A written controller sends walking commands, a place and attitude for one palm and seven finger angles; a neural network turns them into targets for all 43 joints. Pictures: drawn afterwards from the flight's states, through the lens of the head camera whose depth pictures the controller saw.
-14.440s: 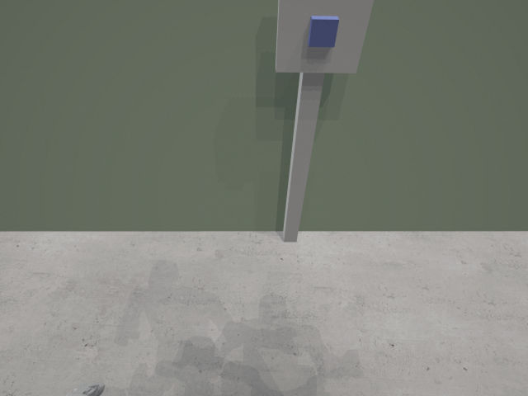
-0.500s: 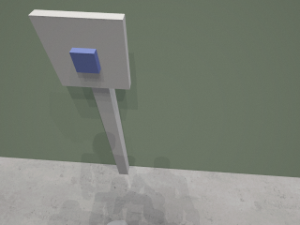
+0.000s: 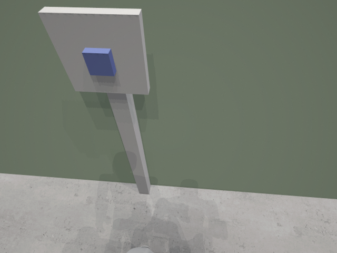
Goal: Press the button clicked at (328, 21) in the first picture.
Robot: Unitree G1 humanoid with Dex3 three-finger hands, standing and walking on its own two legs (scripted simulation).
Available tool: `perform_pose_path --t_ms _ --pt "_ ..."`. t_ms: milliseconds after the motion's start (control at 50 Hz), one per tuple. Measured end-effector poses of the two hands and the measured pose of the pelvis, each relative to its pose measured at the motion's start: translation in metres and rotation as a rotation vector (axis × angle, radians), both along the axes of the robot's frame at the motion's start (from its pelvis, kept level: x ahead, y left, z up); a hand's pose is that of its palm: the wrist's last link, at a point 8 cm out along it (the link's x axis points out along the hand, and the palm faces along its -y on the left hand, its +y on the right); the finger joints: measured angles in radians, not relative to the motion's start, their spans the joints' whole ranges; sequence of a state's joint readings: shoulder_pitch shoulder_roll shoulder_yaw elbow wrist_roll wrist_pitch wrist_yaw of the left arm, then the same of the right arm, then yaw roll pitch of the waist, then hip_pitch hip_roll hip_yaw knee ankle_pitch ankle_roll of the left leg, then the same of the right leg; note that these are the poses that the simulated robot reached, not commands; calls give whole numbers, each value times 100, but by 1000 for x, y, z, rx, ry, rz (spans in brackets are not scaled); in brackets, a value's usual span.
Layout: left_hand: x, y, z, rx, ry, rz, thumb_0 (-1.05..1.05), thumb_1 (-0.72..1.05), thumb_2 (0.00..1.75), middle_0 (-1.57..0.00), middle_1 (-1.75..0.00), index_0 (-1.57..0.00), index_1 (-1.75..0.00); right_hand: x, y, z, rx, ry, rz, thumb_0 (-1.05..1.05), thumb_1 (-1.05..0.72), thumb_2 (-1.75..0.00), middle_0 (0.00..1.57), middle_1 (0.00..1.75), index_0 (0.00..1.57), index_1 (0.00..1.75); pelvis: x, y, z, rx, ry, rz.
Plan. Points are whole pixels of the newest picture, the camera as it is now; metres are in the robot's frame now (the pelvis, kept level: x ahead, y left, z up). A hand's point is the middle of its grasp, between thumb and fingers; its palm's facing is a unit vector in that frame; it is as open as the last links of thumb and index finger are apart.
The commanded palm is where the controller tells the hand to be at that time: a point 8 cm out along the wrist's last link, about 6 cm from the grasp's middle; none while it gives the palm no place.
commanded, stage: come to a stop and stand still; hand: left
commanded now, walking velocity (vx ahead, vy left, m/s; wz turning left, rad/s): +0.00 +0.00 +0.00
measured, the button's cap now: (100, 61) +0.50 +0.20 +0.19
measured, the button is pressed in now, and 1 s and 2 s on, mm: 0 0 0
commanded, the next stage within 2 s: look again from close up in 0.38 s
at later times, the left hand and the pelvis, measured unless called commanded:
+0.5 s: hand out of the picture +0.04 +0.26 -0.14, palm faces -0.01 -0.94 -0.34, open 7.4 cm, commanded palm none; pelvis -0.02 +0.01 +0.01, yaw +0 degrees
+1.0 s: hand out of the picture +0.02 +0.24 -0.15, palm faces -0.04 -0.96 -0.27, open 7.4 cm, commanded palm none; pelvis +0.00 +0.02 +0.02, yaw -1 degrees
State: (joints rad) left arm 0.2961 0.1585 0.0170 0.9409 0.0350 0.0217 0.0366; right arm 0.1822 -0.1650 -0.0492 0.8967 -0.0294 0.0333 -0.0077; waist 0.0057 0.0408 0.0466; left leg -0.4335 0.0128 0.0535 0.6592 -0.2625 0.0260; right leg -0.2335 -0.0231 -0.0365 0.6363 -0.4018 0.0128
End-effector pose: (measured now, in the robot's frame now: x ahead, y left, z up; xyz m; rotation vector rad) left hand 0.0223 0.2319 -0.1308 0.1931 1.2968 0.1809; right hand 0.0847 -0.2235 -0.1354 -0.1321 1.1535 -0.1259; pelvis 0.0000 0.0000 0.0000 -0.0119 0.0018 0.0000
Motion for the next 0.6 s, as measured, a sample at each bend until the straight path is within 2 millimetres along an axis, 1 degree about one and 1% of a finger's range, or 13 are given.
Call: perform_pose_path --t_ms 80,160,240,320,380,460,520,600 --pt "3 1 -3 -3 -47 4 0 90 90 -20 -29 -20 -29 -19 -12 3 -33 17 -14 1 -91 -90 20 30 20 30 -3 0 -2 1 -38 3" --pt "9 6 -1 -8 -85 -14 1 90 90 -20 -29 -20 -30 -39 -23 8 -67 37 -23 1 -91 -90 20 30 20 30 -9 1 1 -9 -52 0" --pt "13 18 5 7 -110 -38 0 90 90 -20 -29 -20 -30 -55 -36 15 -101 60 -25 1 -91 -90 20 30 20 30 -17 1 4 -14 -48 4" --pt "13 36 12 40 -113 -52 0 90 90 -20 -30 -20 -30 -67 -49 22 -134 78 -27 1 -91 -90 20 30 20 30 -21 2 7 -15 -44 5" --pt "11 49 17 68 -107 -56 0 90 90 -20 -29 -20 -30 -70 -57 26 -156 83 -28 1 -91 -90 20 30 20 30 -23 3 9 -15 -45 3" --pt "8 63 22 95 -92 -59 0 90 90 -20 -29 -20 -30 -70 -64 31 -174 84 -26 1 -91 -90 20 30 20 30 -23 5 11 -15 -47 0" --pt "6 69 24 105 -77 -61 0 90 90 -20 -29 -20 -30 -67 -66 33 -179 82 -20 1 -91 -90 20 30 20 30 -22 6 13 -13 -47 -2" --pt "2 72 24 106 -57 -63 0 90 90 -20 -29 -20 -29 -60 -64 34 -175 80 -11 1 -91 -90 20 30 20 30 -21 8 14 -11 -44 -4"
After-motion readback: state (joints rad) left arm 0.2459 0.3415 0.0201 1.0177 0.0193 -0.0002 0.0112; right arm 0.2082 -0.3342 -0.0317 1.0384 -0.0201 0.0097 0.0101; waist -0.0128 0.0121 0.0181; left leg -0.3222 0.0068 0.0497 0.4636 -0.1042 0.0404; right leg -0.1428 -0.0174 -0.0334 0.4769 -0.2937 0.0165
